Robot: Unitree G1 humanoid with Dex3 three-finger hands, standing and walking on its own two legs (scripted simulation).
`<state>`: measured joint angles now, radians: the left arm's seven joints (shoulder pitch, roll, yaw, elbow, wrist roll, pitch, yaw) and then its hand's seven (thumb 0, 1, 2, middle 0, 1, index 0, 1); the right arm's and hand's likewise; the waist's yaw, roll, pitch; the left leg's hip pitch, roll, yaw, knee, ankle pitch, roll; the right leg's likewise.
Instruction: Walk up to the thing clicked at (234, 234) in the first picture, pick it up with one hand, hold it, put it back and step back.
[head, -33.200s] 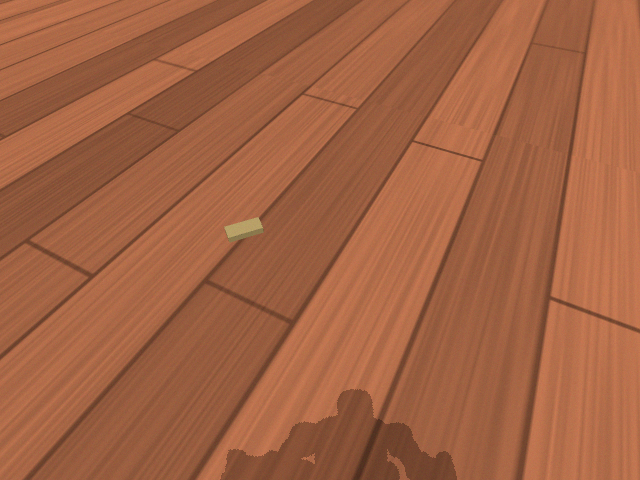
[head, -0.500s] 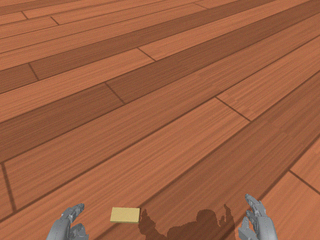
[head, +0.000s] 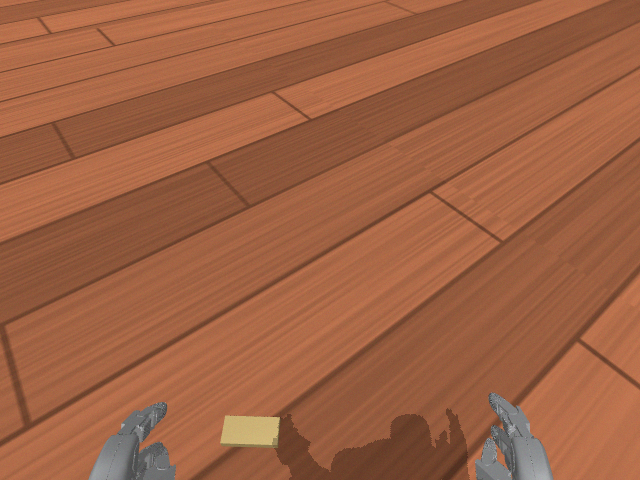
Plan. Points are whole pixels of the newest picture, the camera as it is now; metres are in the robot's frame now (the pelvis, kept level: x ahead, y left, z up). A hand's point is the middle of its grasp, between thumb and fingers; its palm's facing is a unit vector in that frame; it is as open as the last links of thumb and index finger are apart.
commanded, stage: home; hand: left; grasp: from above
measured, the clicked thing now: (251, 431) +0.39 +0.18 -0.70
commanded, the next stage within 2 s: stand in 0.42 s
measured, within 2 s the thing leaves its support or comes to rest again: neither
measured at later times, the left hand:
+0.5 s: hand (172, 476) +0.16 +0.18 -0.04, palm faces +0.04 -0.98 -0.21, open 7.4 cm
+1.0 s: hand out of the picture +0.04 +0.23 -0.11, palm faces +0.03 -0.94 -0.33, open 7.4 cm
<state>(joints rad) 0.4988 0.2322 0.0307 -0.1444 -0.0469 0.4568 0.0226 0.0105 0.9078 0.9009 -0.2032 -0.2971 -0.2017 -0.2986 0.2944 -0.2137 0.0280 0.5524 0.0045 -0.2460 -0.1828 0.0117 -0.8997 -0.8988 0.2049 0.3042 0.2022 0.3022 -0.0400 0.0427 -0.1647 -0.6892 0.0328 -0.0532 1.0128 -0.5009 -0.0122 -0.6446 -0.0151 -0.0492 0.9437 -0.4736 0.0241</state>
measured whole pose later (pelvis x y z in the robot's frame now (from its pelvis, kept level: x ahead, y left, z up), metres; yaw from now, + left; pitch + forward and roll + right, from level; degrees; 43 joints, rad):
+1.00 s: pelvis -0.01 +0.00 +0.05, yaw +0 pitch -2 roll +0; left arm 0.24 0.28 0.04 0.98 0.04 0.02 0.04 0.01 0.91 0.90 -0.20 -0.30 -0.20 -0.30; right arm 0.20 -0.28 -0.04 1.00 -0.04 0.00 -0.02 0.01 -0.90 -0.90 0.20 0.30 0.20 0.30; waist 0.02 0.00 0.05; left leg -0.24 0.00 -0.02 0.57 -0.29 0.00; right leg -0.22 -0.05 -0.03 0.55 -0.29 0.03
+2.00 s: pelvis +0.00 -0.01 +0.07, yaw +0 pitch -3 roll +0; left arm 0.11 0.31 0.03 1.16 0.03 0.00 0.02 0.00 0.91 0.90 -0.21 -0.30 -0.20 -0.30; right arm 0.13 -0.32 -0.01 1.14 -0.02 0.00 -0.01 0.00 -0.90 -0.90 0.20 0.30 0.20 0.30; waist 0.00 0.01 0.06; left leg -0.11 0.01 -0.02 0.34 -0.19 -0.01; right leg -0.10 -0.03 -0.03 0.33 -0.18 0.02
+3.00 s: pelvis +0.00 -0.01 +0.07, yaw +0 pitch -3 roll +0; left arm 0.11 0.33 0.03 1.14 0.02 -0.01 0.00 0.00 0.91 0.90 -0.21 -0.30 -0.20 -0.30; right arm 0.12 -0.33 -0.01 1.13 -0.02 -0.01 0.00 0.00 -0.90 -0.90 0.20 0.30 0.20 0.30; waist 0.00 0.01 0.05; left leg -0.09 0.01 -0.01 0.33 -0.19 -0.01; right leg -0.09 -0.03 -0.02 0.32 -0.18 0.02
